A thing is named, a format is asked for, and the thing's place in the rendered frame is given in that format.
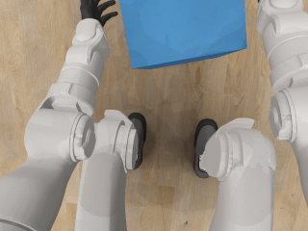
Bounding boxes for robot left hand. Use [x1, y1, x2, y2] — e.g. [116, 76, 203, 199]
[80, 0, 118, 28]

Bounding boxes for robot right shin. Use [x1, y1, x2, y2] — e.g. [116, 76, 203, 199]
[199, 117, 277, 178]

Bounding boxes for robot right forearm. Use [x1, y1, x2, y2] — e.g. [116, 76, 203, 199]
[255, 0, 308, 93]

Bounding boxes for robot left forearm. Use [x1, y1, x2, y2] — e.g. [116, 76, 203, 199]
[24, 18, 111, 150]

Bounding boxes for left robot thigh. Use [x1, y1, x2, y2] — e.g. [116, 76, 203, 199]
[74, 118, 139, 231]

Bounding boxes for carton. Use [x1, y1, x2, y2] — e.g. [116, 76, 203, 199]
[119, 0, 247, 69]

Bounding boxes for robot left upper arm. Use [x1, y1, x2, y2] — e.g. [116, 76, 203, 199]
[0, 108, 96, 231]

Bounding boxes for robot right upper arm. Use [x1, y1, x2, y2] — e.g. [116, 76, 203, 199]
[269, 85, 308, 208]

